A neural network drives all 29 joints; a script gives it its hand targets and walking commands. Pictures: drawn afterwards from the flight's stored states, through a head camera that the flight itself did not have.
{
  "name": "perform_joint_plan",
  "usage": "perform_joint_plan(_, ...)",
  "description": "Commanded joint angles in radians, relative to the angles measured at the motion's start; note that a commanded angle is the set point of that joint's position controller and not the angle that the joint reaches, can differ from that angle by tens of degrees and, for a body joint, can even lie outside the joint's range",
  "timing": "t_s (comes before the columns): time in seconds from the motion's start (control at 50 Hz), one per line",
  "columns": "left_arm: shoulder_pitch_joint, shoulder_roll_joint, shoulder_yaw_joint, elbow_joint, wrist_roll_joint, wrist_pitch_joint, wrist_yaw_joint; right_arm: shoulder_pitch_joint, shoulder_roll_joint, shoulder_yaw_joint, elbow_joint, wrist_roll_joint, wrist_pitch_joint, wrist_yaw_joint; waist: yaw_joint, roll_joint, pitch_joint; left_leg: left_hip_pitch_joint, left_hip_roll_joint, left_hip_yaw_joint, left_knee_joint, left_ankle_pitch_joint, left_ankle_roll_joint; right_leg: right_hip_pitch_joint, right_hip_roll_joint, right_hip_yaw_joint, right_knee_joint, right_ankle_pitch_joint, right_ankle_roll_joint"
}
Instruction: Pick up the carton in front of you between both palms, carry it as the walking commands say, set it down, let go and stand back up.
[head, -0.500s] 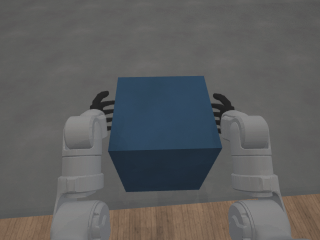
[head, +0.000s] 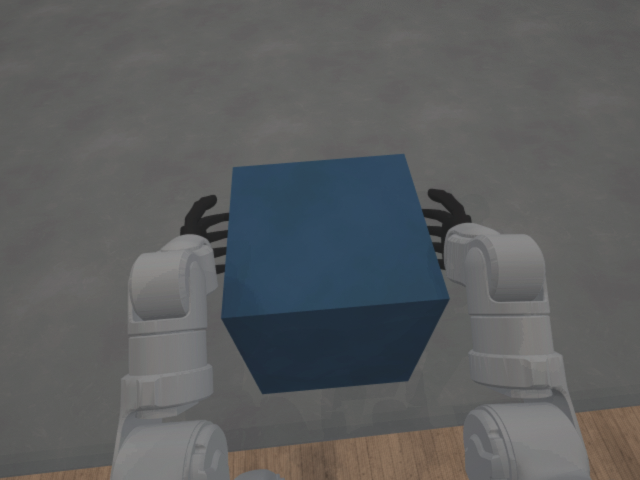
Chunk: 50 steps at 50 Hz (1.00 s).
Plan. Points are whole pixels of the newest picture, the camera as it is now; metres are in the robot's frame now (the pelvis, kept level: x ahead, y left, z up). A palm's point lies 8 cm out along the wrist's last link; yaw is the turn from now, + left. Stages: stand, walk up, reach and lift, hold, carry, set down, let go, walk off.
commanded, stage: carry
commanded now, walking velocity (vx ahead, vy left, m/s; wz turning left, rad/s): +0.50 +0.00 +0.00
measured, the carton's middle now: (327, 283) +0.36 -0.01 +0.02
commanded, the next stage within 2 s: none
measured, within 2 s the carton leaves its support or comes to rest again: neither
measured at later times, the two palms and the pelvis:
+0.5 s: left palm (236, 99) +0.64 +0.12 +0.13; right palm (433, 97) +0.61 -0.18 +0.13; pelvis +0.26 -0.01 +0.01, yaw +0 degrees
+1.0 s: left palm (270, 86) +0.92 +0.09 -0.02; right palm (399, 77) +0.94 -0.20 -0.03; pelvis +0.57 -0.08 -0.08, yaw +1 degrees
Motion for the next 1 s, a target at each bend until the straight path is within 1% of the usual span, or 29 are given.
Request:
perform_joint_plan(0.0,-0.767,-1.026,-0.693,-0.185,-0.481,0.005,-0.224,-0.727,1.125,0.652,-0.135,0.397,-0.06,0.211,0.09,-0.063,-0.404,-0.472,-0.034,0.025,-0.028,0.038,0.008,0.69,-0.237,0.257,-0.063,1.191,-0.067)
perform_joint_plan(0.06,-0.746,-1.027,-0.703,-0.166,-0.51,0.016,-0.247,-0.65,1.074,0.613,-0.099,0.314,-0.057,0.185,0.079,-0.09,-0.372,-0.134,-0.111,0.094,-0.546,0.308,-0.007,0.445,-0.117,0.092,-0.147,1.138,-0.035)
perform_joint_plan(0.08,-0.725,-1.035,-0.703,-0.136,-0.514,0.015,-0.257,-0.628,1.062,0.601,-0.092,0.289,-0.055,0.179,0.07,-0.12,-0.376,0.018,-0.154,0.151,-0.7,0.419,0.003,0.381,-0.101,0.051,-0.153,1.252,-0.022)
perform_joint_plan(0.12,-0.691,-1.061,-0.702,-0.082,-0.525,0.003,-0.278,-0.62,1.045,0.594,-0.089,0.258,-0.057,0.179,-0.006,-0.212,-0.454,0.375,-0.185,0.184,-0.761,0.554,0.032,0.24,-0.145,0.017,-0.026,1.434,-0.006)
perform_joint_plan(0.14,-0.713,-1.073,-0.715,-0.084,-0.528,-0.006,-0.285,-0.62,1.052,0.6,-0.1,0.256,-0.063,0.183,-0.089,-0.176,-0.532,0.628,-0.146,0.18,-0.708,0.719,0.053,0.13,-0.157,-0.039,0.179,1.428,0.025)
perform_joint_plan(0.16,-0.726,-1.068,-0.721,-0.076,-0.52,-0.013,-0.289,-0.623,1.05,0.601,-0.112,0.267,-0.069,0.193,-0.133,-0.077,-0.53,0.78,-0.041,0.036,-0.769,0.72,0.098,-0.041,-0.101,-0.026,0.453,1.11,0.045)
perform_joint_plan(0.18,-0.732,-1.07,-0.727,-0.061,-0.501,-0.012,-0.29,-0.624,1.059,0.604,-0.101,0.279,-0.072,0.207,-0.127,0.175,-0.52,0.951,0.171,-0.233,-0.665,1.103,0.181,-0.326,0.06,0.008,0.729,0.094,0.039)
perform_joint_plan(0.2,-0.676,-1.078,-0.692,0.012,-0.479,-0.004,-0.284,-0.602,1.023,0.575,-0.056,0.27,-0.072,0.214,-0.077,0.23,-0.641,1.048,0.31,-0.509,-0.717,1.026,0.314,-0.455,0.067,0.158,0.897,-0.027,0.036)
perform_joint_plan(0.22,-0.681,-1.062,-0.682,-0.011,-0.468,-0.008,-0.276,-0.628,1.06,0.608,-0.067,0.292,-0.076,0.225,-0.078,0.181,-0.597,0.954,0.327,-0.537,-0.782,0.753,0.348,-0.515,0.01,0.178,0.91,0.029,0.018)
perform_joint_plan(0.24,-0.726,-1.059,-0.689,-0.042,-0.465,-0.012,-0.267,-0.678,1.093,0.641,-0.102,0.324,-0.081,0.236,-0.071,0.102,-0.534,0.836,0.295,-0.497,-0.824,0.591,0.319,-0.519,-0.025,0.163,0.839,0.074,0.006)
perform_joint_plan(0.26,-0.739,-1.058,-0.687,-0.067,-0.455,-0.016,-0.255,-0.737,1.12,0.663,-0.139,0.361,-0.082,0.245,-0.05,0.033,-0.484,0.735,0.269,-0.448,-0.854,0.537,0.287,-0.505,-0.048,0.144,0.759,0.104,0.017)
perform_joint_plan(0.3,-0.716,-1.047,-0.669,-0.095,-0.434,-0.02,-0.231,-0.824,1.156,0.697,-0.191,0.425,-0.08,0.256,-0.031,0.012,-0.456,0.597,0.228,-0.365,-0.888,0.463,0.254,-0.427,-0.079,0.121,0.596,0.131,0.04)
perform_joint_plan(0.36,-0.702,-1.019,-0.667,-0.12,-0.41,-0.015,-0.206,-0.833,1.144,0.7,-0.221,0.46,-0.07,0.263,-0.051,0.052,-0.438,0.553,0.209,-0.29,-0.904,0.581,0.26,-0.401,-0.062,0.046,0.388,0.086,0.06)
perform_joint_plan(0.42,-0.657,-0.994,-0.666,-0.111,-0.392,-0.002,-0.193,-0.774,1.115,0.683,-0.191,0.451,-0.055,0.266,-0.068,0.112,-0.472,0.661,0.184,-0.212,-0.83,0.788,0.221,-0.455,-0.063,0.016,0.345,0.329,0.051)
perform_joint_plan(0.44,-0.643,-0.987,-0.664,-0.097,-0.387,0.002,-0.192,-0.751,1.11,0.678,-0.17,0.444,-0.051,0.268,-0.093,0.107,-0.451,0.792,0.149,-0.211,-0.781,0.777,0.204,-0.599,-0.076,0.047,0.3,0.458,0.046)
perform_joint_plan(0.48,-0.617,-0.981,-0.66,-0.053,-0.371,0.012,-0.197,-0.689,1.099,0.651,-0.099,0.414,-0.047,0.273,-0.13,0.101,-0.429,0.899,0.141,-0.241,-0.733,0.804,0.211,-0.715,-0.065,0.032,0.226,0.485,0.046)
perform_joint_plan(0.54,-0.6,-0.976,-0.636,0.029,-0.346,0.014,-0.211,-0.669,1.111,0.633,-0.016,0.404,-0.056,0.288,-0.132,0.051,-0.341,0.716,0.08,-0.169,-0.704,0.55,0.18,-0.529,-0.043,0.003,-0.071,0.758,0.066)
perform_joint_plan(0.58,-0.62,-0.982,-0.611,0.068,-0.341,0.01,-0.22,-0.691,1.121,0.622,0.019,0.408,-0.072,0.298,-0.107,0.111,-0.286,0.56,0.074,-0.129,-0.688,0.456,0.158,-0.339,-0.046,-0.027,-0.142,0.877,0.048)
perform_joint_plan(0.62,-0.628,-0.986,-0.593,0.098,-0.343,0.005,-0.229,-0.693,1.135,0.603,0.054,0.405,-0.084,0.303,-0.08,0.112,-0.249,0.525,0.084,-0.127,-0.619,0.459,0.139,-0.25,-0.059,-0.038,-0.188,0.88,0.025)
perform_joint_plan(0.64,-0.612,-0.985,-0.585,0.118,-0.345,0.002,-0.233,-0.695,1.141,0.594,0.067,0.402,-0.088,0.302,-0.051,0.095,-0.25,0.521,0.083,-0.122,-0.544,0.5,0.129,-0.184,-0.062,-0.056,-0.214,0.856,0.018)
perform_joint_plan(0.68,-0.581,-0.985,-0.559,0.155,-0.351,-0.008,-0.243,-0.693,1.146,0.582,0.096,0.392,-0.094,0.296,0.061,0.036,-0.343,0.396,0.042,-0.044,-0.196,0.593,0.085,0.16,-0.04,-0.118,-0.215,0.693,0.03)
perform_joint_plan(0.7,-0.607,-0.98,-0.548,0.161,-0.353,-0.014,-0.252,-0.708,1.149,0.564,0.089,0.388,-0.095,0.293,0.068,-0.141,-0.391,0.143,-0.037,-0.026,0.055,0.098,0.05,0.387,-0.158,0.019,-0.053,0.853,0.033)
perform_joint_plan(0.72,-0.615,-0.969,-0.538,0.196,-0.36,-0.017,-0.254,-0.752,1.148,0.566,0.093,0.397,-0.086,0.283,0.029,-0.256,-0.45,-0.063,-0.059,-0.074,0.212,-0.133,0.027,0.553,-0.331,0.295,0.077,1.14,-0.037)
perform_joint_plan(0.74,-0.64,-0.961,-0.533,0.183,-0.376,-0.024,-0.251,-0.764,1.144,0.561,0.091,0.395,-0.084,0.269,0.073,-0.304,-0.557,-0.19,-0.087,-0.104,0.331,-0.093,0.019,0.617,-0.449,0.566,-0.055,0.665,-0.196)
perform_joint_plan(0.76,-0.662,-1.022,-0.557,0.143,-0.412,-0.03,-0.255,-0.798,1.146,0.564,0.041,0.388,-0.088,0.257,0.083,-0.189,-0.519,-0.217,-0.031,-0.131,0.31,-0.019,0.019,0.494,-0.432,0.641,-0.193,0.305,-0.205)
perform_joint_plan(0.78,-0.739,-1.074,-0.588,0.063,-0.458,-0.038,-0.259,-0.826,1.173,0.57,-0.004,0.39,-0.094,0.246,0.068,-0.106,-0.49,-0.217,-0.011,-0.133,0.269,0.028,0.016,0.415,-0.406,0.621,-0.224,0.271,-0.188)
perform_joint_plan(0.8,-0.811,-1.116,-0.62,-0.008,-0.501,-0.046,-0.26,-0.847,1.19,0.575,-0.05,0.393,-0.1,0.234,0.068,-0.058,-0.466,-0.203,0.011,-0.153,0.201,0.132,0.015,0.355,-0.369,0.546,-0.195,0.416,-0.165)
perform_joint_plan(0.84,-0.837,-1.158,-0.656,-0.076,-0.546,-0.052,-0.259,-0.794,1.191,0.582,-0.087,0.373,-0.112,0.211,0.044,-0.05,-0.475,-0.14,0.031,-0.132,0.093,0.183,0.006,0.253,-0.309,0.384,-0.19,0.489,-0.132)
perform_joint_plan(0.98,-0.659,-1.164,-0.745,-0.097,-0.544,-0.098,-0.269,-0.584,1.156,0.635,-0.12,0.283,-0.169,0.183,0.094,-0.084,-0.535,-0.29,0.023,-0.032,-0.167,0.272,0.014,0.448,-0.243,0.225,-0.093,0.981,-0.12)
